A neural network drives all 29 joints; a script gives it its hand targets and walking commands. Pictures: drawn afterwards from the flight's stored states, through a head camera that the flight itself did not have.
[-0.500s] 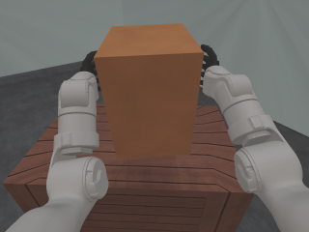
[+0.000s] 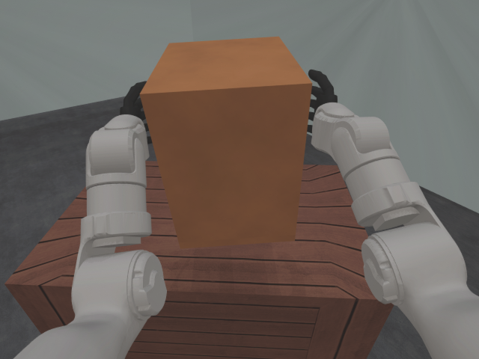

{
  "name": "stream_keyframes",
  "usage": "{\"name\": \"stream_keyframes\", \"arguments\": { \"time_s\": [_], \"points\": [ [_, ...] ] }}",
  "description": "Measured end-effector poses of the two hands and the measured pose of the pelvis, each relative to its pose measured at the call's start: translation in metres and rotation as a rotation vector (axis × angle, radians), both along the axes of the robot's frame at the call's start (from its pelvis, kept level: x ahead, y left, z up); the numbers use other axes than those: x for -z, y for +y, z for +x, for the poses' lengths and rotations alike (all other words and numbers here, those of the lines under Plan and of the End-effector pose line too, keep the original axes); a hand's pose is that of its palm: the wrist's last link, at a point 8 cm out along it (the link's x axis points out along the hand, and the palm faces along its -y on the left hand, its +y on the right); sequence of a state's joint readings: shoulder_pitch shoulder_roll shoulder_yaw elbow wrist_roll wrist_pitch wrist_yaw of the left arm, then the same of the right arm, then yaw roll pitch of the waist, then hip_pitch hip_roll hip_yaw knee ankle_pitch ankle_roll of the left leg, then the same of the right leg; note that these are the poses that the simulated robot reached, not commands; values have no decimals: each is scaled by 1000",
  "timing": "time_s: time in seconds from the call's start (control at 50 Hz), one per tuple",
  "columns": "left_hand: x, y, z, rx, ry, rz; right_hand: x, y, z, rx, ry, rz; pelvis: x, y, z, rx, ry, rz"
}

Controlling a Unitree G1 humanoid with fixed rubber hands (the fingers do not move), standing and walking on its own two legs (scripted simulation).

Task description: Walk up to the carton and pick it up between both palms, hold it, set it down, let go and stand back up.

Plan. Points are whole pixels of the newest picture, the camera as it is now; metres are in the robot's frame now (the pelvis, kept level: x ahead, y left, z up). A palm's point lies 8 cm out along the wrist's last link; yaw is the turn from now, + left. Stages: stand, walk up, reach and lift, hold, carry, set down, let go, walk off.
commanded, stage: hold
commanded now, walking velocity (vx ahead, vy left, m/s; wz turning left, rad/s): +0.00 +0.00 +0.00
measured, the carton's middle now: (230, 140) +0.42 +0.01 +0.25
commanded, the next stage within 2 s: none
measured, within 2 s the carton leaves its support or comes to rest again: neither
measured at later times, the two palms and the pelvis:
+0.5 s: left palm (136, 124) +0.38 +0.15 +0.30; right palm (322, 114) +0.38 -0.14 +0.30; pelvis +0.00 +0.00 +0.00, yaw +0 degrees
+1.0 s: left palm (136, 128) +0.38 +0.15 +0.29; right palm (324, 116) +0.37 -0.14 +0.30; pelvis +0.00 +0.00 +0.00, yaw +0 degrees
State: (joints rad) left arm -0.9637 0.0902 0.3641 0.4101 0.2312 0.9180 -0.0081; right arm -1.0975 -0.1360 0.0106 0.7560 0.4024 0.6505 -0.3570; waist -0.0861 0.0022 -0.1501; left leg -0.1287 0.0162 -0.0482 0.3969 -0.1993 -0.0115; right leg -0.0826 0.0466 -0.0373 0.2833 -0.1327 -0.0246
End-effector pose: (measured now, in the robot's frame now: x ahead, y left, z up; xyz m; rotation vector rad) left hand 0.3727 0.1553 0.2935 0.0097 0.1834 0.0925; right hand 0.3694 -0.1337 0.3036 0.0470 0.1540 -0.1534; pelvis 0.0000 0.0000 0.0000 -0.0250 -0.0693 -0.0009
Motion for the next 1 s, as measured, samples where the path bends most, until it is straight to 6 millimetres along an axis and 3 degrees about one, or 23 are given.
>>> {"name": "stream_keyframes", "arguments": {
  "time_s": [0.28,0.54,0.78,1.0],
  "points": [
    [-5,-3,3,0,0,-3,-4,-3,1,4,3,-1,0,-1,-1,5,8,2],
    [-3,-1,11,-10,9,0,2,-1,12,-18,19,0,0,-4,4,-8,25,-1],
    [5,0,6,-17,2,8,12,0,10,-23,18,13,0,-2,6,-12,14,-4],
    [2,-3,6,-6,-2,-13,1,-3,6,-8,14,7,0,-1,3,0,20,-2]
  ]
}}
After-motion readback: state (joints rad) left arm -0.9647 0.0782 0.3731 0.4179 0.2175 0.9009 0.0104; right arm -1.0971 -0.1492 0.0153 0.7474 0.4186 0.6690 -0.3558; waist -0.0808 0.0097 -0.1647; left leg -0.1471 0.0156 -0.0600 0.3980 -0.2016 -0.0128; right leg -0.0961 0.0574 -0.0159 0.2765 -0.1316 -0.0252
